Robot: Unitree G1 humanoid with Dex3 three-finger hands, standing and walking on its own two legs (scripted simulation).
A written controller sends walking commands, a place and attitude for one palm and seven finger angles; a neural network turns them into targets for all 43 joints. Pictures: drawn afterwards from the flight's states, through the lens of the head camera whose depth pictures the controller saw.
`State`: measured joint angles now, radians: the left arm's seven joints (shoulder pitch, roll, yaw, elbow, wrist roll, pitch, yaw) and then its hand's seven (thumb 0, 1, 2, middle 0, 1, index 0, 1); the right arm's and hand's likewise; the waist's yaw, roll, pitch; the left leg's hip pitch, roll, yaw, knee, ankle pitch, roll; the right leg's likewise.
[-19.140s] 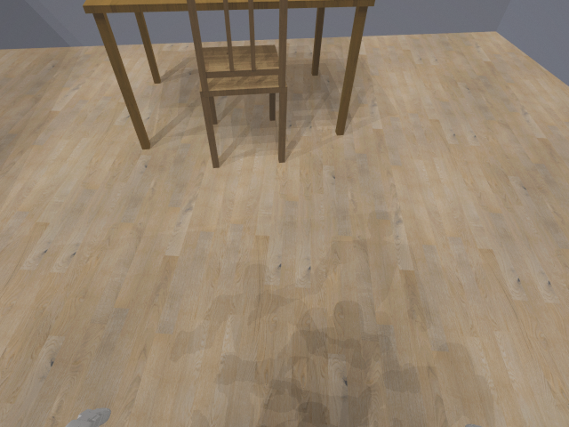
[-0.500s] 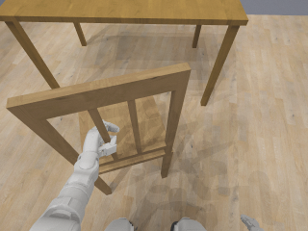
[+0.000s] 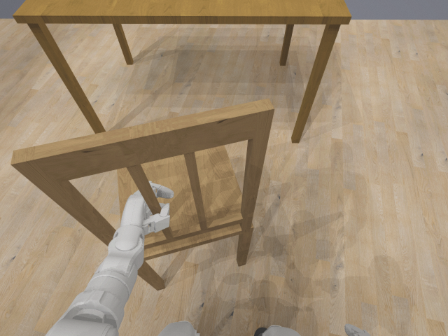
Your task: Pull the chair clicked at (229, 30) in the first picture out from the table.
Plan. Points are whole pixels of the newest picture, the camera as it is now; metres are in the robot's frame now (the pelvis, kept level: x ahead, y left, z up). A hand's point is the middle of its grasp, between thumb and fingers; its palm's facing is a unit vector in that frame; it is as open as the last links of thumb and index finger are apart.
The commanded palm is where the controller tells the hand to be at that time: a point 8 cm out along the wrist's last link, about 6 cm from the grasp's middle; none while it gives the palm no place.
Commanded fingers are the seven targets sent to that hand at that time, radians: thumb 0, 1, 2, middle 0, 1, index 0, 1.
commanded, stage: stop walking, hand still on the chair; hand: left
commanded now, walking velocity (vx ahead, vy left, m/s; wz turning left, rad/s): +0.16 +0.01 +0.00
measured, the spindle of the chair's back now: (155, 207) +0.35 +0.17 -0.06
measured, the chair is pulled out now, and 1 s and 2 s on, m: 0.55 0.61 0.61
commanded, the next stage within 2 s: open the thumb and straighten the fingers in 1.10 s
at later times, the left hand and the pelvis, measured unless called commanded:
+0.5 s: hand (162, 247) +0.27 +0.14 -0.06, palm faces +0.02 -0.98 -0.19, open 5.2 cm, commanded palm +0.25 +0.19 -0.04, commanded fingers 0.00 0.90 0.90 -0.50 -1.45 -0.50 -1.45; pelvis +0.00 +0.01 +0.01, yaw -1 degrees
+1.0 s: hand (163, 246) +0.27 +0.14 -0.06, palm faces +0.05 -0.98 -0.18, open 5.2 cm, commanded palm +0.25 +0.19 -0.04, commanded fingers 0.00 0.90 0.90 -0.50 -1.45 -0.50 -1.45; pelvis +0.02 +0.00 +0.01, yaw -1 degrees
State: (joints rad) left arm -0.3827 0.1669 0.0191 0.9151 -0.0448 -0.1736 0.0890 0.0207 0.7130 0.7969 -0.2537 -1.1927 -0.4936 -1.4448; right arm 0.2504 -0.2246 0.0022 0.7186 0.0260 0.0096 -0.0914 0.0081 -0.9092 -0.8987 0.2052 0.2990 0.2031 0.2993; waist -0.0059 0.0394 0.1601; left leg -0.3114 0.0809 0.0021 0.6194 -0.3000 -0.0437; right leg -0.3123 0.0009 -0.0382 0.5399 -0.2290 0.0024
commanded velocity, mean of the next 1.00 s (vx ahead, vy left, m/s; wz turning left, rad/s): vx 0.04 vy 0.02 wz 0.00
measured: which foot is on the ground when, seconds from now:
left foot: down 0.00-1.00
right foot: down 0.00-1.00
